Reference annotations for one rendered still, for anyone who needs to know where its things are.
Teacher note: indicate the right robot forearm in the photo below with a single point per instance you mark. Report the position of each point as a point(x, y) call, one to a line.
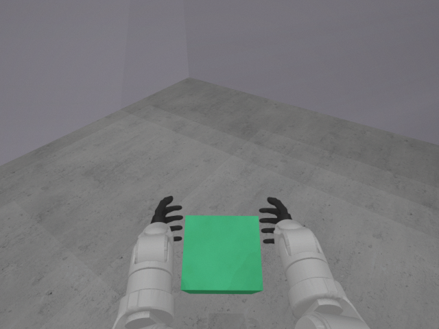
point(311, 284)

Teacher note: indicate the carton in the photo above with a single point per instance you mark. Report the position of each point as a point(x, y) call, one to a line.
point(221, 255)

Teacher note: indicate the left robot hand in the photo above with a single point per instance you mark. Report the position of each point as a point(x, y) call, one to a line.
point(161, 212)

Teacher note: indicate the robot right upper arm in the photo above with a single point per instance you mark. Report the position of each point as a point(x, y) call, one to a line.
point(318, 320)

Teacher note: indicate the right robot hand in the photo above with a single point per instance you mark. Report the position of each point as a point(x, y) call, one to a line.
point(280, 211)

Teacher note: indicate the left robot forearm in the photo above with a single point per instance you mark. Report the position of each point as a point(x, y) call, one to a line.
point(149, 298)

